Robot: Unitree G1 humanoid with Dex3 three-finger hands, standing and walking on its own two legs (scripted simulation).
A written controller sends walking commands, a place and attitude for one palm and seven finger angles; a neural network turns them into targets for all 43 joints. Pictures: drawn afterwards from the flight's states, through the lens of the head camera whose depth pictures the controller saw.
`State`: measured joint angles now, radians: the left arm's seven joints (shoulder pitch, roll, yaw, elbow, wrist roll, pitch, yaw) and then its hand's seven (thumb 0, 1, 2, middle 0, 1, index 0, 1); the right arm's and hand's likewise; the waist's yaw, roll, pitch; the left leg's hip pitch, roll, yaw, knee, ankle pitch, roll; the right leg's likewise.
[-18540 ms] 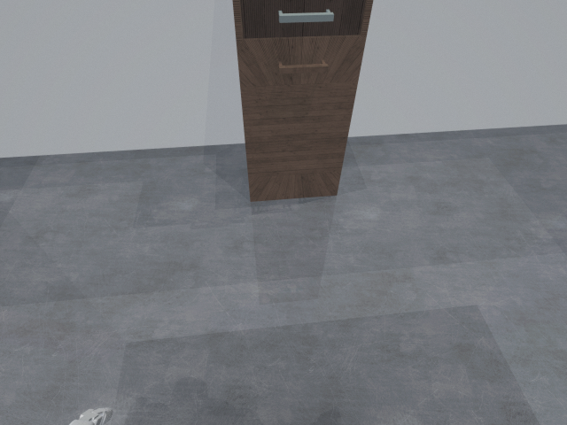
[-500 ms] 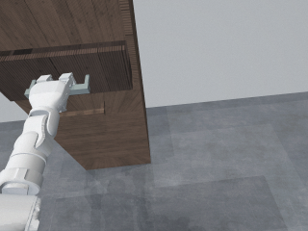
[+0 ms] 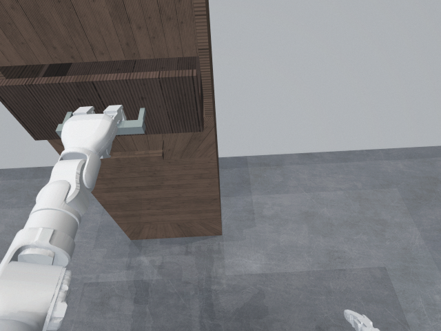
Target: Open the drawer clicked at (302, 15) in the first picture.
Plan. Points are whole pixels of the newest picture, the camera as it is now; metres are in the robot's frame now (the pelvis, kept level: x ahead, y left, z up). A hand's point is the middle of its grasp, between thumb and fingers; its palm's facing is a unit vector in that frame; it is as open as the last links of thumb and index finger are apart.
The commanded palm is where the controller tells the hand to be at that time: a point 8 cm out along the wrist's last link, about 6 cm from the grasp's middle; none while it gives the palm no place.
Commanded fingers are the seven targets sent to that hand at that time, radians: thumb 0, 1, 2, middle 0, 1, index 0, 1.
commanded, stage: pull the drawer open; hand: left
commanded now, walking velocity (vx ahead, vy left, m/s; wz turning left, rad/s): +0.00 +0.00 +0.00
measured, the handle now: (103, 121) +0.49 +0.26 +0.09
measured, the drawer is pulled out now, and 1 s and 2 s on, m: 0.06 0.15 0.30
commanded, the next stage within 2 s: open the thumb to release the handle in 1.90 s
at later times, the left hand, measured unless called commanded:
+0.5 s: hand (96, 172) +0.38 +0.25 +0.07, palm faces +0.00 -0.01 -1.00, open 5.6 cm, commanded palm +0.36 +0.25 +0.13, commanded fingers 0.00 0.90 0.90 -0.40 -1.35 -0.40 -1.35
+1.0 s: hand (91, 195) +0.33 +0.24 +0.07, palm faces +0.04 -0.06 -1.00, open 5.7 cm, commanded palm +0.28 +0.25 +0.13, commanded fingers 0.00 0.90 0.90 -0.40 -1.35 -0.40 -1.35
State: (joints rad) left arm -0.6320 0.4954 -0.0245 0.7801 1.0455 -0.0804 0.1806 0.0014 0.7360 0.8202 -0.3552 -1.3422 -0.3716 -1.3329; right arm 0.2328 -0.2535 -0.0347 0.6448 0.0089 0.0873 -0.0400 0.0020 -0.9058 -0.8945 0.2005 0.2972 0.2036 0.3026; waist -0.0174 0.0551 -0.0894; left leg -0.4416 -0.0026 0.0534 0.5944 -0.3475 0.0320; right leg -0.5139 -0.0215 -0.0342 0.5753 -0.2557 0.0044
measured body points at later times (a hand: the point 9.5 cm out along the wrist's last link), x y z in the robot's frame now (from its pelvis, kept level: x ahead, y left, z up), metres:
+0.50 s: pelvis +0.01 +0.00 +0.01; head +0.04 -0.03 +0.45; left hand +0.37 +0.24 +0.13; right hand +0.17 -0.25 -0.12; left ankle -0.04 +0.10 -0.73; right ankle +0.01 -0.12 -0.73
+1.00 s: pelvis +0.01 +0.00 +0.01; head +0.05 -0.03 +0.46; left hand +0.32 +0.24 +0.12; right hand +0.14 -0.26 -0.12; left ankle -0.04 +0.10 -0.73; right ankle +0.01 -0.12 -0.73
